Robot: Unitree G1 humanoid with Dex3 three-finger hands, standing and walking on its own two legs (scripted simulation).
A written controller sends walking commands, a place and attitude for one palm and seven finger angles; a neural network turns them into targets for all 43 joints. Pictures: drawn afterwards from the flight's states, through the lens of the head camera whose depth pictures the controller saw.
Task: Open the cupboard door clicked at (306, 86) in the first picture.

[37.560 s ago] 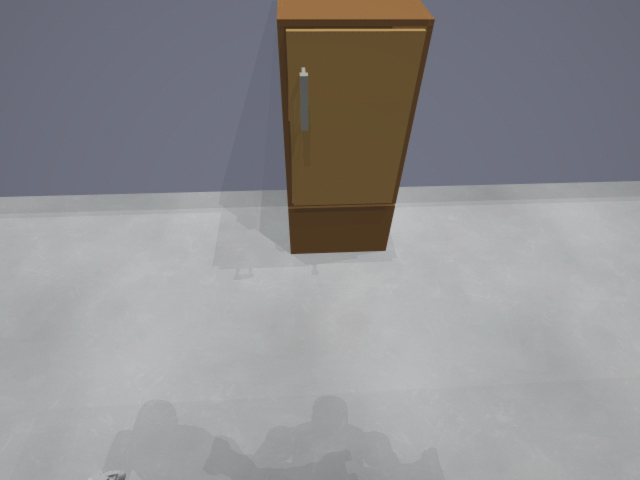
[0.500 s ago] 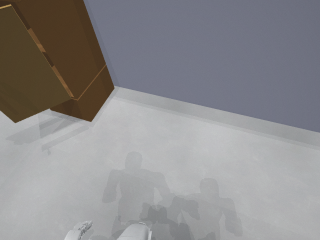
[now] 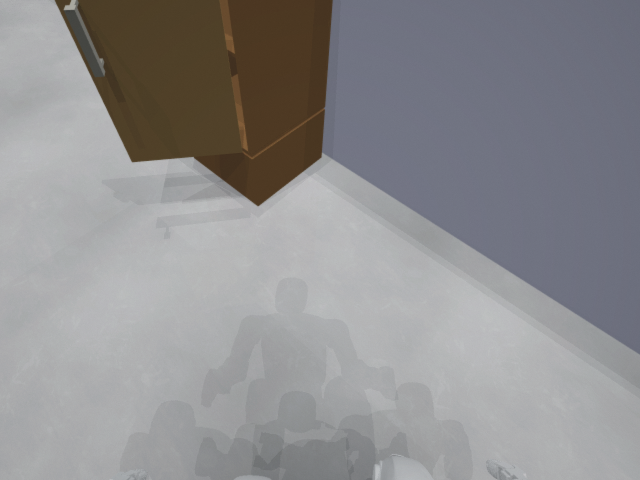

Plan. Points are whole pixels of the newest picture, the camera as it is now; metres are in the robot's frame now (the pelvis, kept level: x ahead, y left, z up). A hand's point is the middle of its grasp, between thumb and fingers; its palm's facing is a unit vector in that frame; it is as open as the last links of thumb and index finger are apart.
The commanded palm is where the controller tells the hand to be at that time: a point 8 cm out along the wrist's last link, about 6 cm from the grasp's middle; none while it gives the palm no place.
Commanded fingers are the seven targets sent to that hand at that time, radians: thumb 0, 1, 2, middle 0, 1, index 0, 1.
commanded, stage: turn to face it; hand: left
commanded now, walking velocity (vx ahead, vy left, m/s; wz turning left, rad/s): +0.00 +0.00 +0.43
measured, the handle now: (87, 38) +0.99 +0.64 -0.05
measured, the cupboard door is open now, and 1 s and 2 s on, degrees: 51 51 51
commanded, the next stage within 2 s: take the last steps up to it in 0.34 s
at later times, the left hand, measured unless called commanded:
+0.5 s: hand out of the picture +0.03 +0.14 -0.16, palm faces +0.27 -0.93 -0.25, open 7.3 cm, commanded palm none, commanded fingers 0.00 0.90 0.90 -0.20 -0.30 -0.20 -0.30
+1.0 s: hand (163, 476) +0.13 +0.22 -0.16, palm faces +0.32 -0.93 -0.19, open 7.4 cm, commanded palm none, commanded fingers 0.00 0.90 0.90 -0.20 -0.30 -0.20 -0.30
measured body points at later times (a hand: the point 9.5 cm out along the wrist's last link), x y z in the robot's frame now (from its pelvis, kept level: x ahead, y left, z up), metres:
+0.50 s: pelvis +0.03 -0.05 +0.01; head +0.08 -0.06 +0.45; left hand +0.01 +0.19 -0.14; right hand +0.17 -0.28 -0.15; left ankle -0.02 +0.08 -0.69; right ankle +0.01 -0.15 -0.74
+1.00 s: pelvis +0.10 +0.02 +0.00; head +0.13 +0.02 +0.45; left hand +0.11 +0.27 -0.14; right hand +0.13 -0.21 -0.15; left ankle +0.00 +0.06 -0.74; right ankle +0.22 -0.09 -0.69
